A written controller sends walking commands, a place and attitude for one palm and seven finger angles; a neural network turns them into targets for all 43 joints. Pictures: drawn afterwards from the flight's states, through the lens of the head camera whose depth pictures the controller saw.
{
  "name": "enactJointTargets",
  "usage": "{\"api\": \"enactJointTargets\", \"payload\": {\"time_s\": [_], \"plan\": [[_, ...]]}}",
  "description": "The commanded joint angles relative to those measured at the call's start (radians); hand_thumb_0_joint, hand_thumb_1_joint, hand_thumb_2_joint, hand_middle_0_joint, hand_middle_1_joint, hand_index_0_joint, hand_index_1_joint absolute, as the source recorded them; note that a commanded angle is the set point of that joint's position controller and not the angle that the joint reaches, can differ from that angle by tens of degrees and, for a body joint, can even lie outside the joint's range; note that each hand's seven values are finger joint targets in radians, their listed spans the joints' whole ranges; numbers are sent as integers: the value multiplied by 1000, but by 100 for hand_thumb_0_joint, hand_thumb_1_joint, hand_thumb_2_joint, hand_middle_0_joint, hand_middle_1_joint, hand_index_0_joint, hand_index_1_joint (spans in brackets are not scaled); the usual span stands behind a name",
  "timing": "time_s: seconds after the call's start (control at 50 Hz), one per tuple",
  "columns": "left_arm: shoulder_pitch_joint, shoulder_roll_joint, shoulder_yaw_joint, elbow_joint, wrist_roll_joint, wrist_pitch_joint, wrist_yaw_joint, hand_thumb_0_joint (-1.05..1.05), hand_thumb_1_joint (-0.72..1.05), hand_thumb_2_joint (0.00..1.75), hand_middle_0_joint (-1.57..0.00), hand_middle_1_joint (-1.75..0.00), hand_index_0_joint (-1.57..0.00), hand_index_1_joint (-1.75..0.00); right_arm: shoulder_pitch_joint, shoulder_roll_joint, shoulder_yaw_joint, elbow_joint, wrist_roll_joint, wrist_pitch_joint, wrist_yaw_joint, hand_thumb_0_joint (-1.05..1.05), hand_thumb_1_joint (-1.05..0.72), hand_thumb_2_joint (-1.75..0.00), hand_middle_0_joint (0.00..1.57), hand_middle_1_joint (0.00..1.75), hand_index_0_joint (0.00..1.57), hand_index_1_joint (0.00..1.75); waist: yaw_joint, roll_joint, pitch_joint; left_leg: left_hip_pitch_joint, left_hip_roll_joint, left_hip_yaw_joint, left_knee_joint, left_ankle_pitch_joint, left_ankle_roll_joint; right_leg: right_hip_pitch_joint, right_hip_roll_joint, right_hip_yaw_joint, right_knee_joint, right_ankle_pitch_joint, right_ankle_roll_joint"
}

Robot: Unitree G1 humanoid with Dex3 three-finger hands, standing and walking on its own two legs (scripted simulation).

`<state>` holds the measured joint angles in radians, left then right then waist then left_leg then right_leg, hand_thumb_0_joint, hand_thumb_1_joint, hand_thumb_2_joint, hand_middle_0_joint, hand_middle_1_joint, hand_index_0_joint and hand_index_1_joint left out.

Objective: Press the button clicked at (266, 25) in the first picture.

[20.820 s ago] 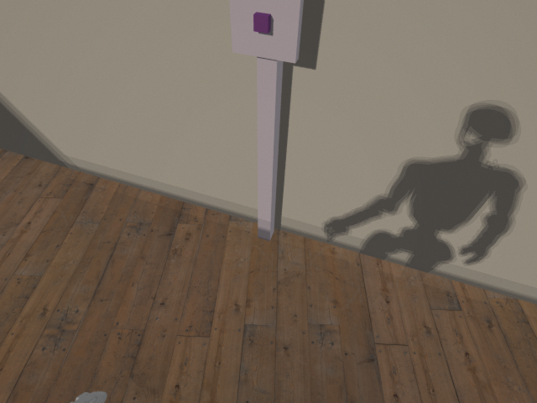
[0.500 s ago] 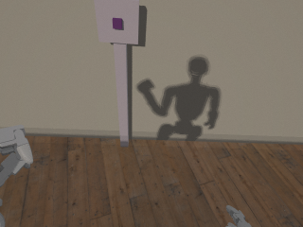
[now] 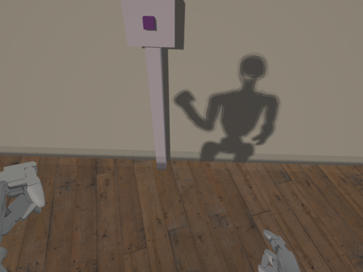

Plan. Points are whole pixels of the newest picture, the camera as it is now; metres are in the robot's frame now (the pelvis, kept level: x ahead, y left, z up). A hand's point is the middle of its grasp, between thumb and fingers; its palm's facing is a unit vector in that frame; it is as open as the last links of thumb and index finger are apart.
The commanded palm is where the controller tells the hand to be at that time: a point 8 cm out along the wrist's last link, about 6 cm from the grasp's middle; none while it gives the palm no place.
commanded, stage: let the arm hang, fingers relaxed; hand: left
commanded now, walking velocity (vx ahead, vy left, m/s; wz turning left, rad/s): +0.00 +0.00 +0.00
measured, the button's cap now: (148, 22) +0.85 +0.17 +0.19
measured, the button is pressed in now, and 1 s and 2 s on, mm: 0 0 0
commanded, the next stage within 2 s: stand and wait in 1.16 s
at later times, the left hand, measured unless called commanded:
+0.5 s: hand out of the picture -0.01 +0.21 -0.17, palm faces +0.02 -0.97 -0.23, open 4.2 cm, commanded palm none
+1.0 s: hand out of the picture +0.07 +0.22 -0.15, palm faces +0.00 -0.96 -0.28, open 7.3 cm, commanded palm none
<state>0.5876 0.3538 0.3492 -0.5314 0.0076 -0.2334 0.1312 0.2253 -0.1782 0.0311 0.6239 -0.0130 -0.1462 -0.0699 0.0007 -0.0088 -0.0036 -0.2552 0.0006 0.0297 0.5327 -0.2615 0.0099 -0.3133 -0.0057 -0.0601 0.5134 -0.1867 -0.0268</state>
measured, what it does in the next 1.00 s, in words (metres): stands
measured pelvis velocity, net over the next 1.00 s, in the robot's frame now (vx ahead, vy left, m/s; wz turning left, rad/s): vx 0.01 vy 0.01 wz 0.01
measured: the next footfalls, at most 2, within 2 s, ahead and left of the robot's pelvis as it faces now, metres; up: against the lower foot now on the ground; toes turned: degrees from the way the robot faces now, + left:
none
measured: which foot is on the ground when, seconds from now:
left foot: down 0.00-1.00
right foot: down 0.00-1.00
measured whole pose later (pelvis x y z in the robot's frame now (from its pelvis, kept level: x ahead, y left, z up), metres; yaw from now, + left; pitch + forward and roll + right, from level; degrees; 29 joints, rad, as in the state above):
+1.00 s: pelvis +0.01 +0.01 +0.01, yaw +1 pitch -2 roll +0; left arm 0.14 0.24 0.01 1.12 0.02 -0.01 0.00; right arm 0.21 -0.22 -0.01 1.11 -0.02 0.00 -0.01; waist -0.01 0.02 0.04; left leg -0.16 -0.02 0.02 0.40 -0.21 0.02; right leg -0.22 -0.01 -0.04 0.40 -0.15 -0.02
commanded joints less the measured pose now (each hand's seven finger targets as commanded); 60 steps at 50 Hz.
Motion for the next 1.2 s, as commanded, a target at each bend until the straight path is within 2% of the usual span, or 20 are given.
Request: {"api": "enactJointTargets", "payload": {"time_s": [0.0,0.02,0.04,0.06,0.08,0.1,0.12,0.14,0.16,0.2,0.24,0.3,0.36,0.42,0.44,0.5,0.64,0.72,0.96,1.18], "plan": [[5,177,133,-204,-22,-43,29,0,90,90,-130,-150,-130,-150,-78,-124,-58,-140,3,-36,-17,0,-90,-90,20,30,20,30,-8,-71,-70,23,28,-48,-1,-32,21,-19,-176,237,-236,-184,-40],[3,171,127,-215,-23,-41,31,0,90,90,-130,-150,-130,-150,-83,-125,-58,-144,4,-32,-20,0,-90,-90,20,30,20,30,-8,-49,-67,31,31,-50,-23,-32,21,-24,-171,223,-231,-194,-38],[-160,96,-234,608,59,128,-121,0,90,90,-130,-150,-130,-150,-72,-354,-138,111,3,-38,82,0,-90,-90,20,30,20,30,-82,65,-14,-28,82,-137,130,200,39,-132,-195,129,25,130,-51],[-141,55,-210,618,47,204,-129,0,90,90,-126,-146,-126,-146,-20,-285,-135,89,9,18,82,0,-90,-90,20,30,20,30,-54,92,-58,-33,110,-153,24,303,33,-74,-112,103,70,114,-20],[-171,30,-217,647,32,221,-128,0,90,90,-123,-142,-123,-142,-24,-268,-114,75,9,49,78,0,-90,-90,20,30,20,30,-32,77,-66,-116,150,-222,-44,276,63,-41,-60,59,129,-7,-1],[-213,30,-227,693,28,228,-127,0,90,90,-119,-138,-119,-138,-51,-273,-103,61,1,62,73,0,-90,-90,20,30,20,30,-23,43,-51,-166,184,-282,-90,277,93,-18,-28,59,181,-71,8],[-239,38,-231,753,27,231,-127,0,90,90,-115,-134,-115,-134,-64,-281,-94,61,-8,68,69,0,-90,-90,20,30,20,30,-13,-6,-46,-187,198,-308,-110,284,111,17,-22,68,189,-99,8],[-252,51,-235,821,29,230,-127,0,90,90,-112,-130,-112,-130,-77,-285,-89,71,-12,74,66,0,-90,-90,20,30,20,30,3,-66,-64,-185,184,-290,-98,312,108,69,-29,83,149,-54,3],[-273,70,-238,894,30,231,-127,0,90,90,-108,-126,-108,-126,-74,-281,-86,82,-12,80,67,0,-90,-90,20,30,20,30,7,-80,-65,-187,152,-251,-96,276,89,104,-40,100,105,-16,-7],[-321,104,-253,1035,30,232,-128,0,90,90,-101,-118,-101,-118,-79,-273,-83,121,-10,101,66,0,-90,-90,20,30,20,30,11,-89,-45,-156,75,-162,-54,137,51,115,-103,167,-9,35,-38],[-376,125,-275,1163,24,229,-130,0,90,90,-93,-110,-93,-110,-52,-247,-72,172,-9,125,69,0,-90,-90,20,30,20,30,-12,-52,-31,-55,22,-101,-17,-7,32,27,-166,241,-130,-118,-79],[-431,115,-298,1297,17,236,-128,0,90,90,-82,-98,-82,-98,-2,-218,-63,246,-12,147,72,0,-90,-90,20,30,20,30,-30,25,35,-6,30,-109,-63,-99,34,-66,-146,225,-206,-352,-71],[-392,94,-303,1405,14,235,-126,0,90,90,-71,-86,-71,-86,22,-219,-62,297,-14,149,67,0,-90,-90,20,30,20,30,-10,91,27,-58,62,-150,-164,-152,43,17,-100,183,-178,-300,-48],[-348,60,-293,1487,10,228,-123,0,90,90,-60,-74,-60,-74,37,-201,-61,339,-14,140,58,0,-90,-90,20,30,20,30,7,132,-32,-56,82,-158,-199,-93,43,125,-93,148,-151,-154,-48],[-346,55,-296,1508,8,226,-123,0,90,90,-57,-70,-57,-70,43,-198,-61,353,-11,141,55,0,-90,-90,20,30,20,30,7,123,-18,-55,84,-158,-208,-95,41,122,-93,147,-159,-151,-49],[-357,59,-300,1555,7,227,-120,0,90,90,-46,-58,-46,-58,87,-194,-64,393,-8,147,54,0,-90,-90,20,30,20,30,1,23,46,-58,82,-150,-215,-104,41,94,-99,143,-194,-193,-47],[-361,61,-304,1613,4,226,-114,0,90,90,-20,-30,-20,-30,115,-185,-66,445,-6,145,49,0,-90,-90,20,30,20,30,-2,24,62,-33,93,-146,-234,-80,43,97,-98,134,-194,-168,-42],[-372,61,-303,1620,7,227,-113,0,90,90,-20,-30,-20,-30,102,-184,-70,454,-8,148,50,0,-90,-90,20,30,20,30,-1,2,98,-40,89,-147,-245,-104,45,76,-95,139,-205,-197,-38],[-436,70,-299,1610,8,210,-110,0,90,90,-20,-30,-20,-30,16,-203,-70,456,-4,134,51,0,-90,-90,20,30,20,30,-4,25,36,54,103,-129,-238,106,31,134,-105,139,-192,1,-30],[-486,98,-298,1611,7,204,-112,0,90,90,-20,-30,-20,-30,-43,-238,-68,457,-5,135,52,0,-90,-90,20,30,20,30,-9,10,23,98,105,-112,-251,130,18,162,-115,150,-227,47,-26]]}}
